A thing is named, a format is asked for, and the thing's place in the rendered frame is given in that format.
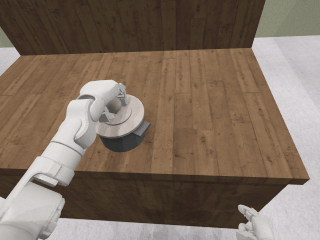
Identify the left robot hand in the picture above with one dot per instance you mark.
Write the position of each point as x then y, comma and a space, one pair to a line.
107, 90

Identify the knob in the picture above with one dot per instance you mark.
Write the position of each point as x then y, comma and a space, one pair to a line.
114, 106

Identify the pot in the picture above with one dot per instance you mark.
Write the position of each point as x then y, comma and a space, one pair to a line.
127, 142

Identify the table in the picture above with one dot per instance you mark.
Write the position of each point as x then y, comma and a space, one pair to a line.
217, 137

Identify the left robot forearm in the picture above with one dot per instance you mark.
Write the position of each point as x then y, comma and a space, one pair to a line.
57, 163

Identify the right robot hand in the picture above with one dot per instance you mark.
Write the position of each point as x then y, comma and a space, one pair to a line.
260, 228

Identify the lid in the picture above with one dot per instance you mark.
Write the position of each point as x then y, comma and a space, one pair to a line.
125, 121

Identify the left robot upper arm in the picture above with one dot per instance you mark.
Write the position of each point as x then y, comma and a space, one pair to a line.
33, 215

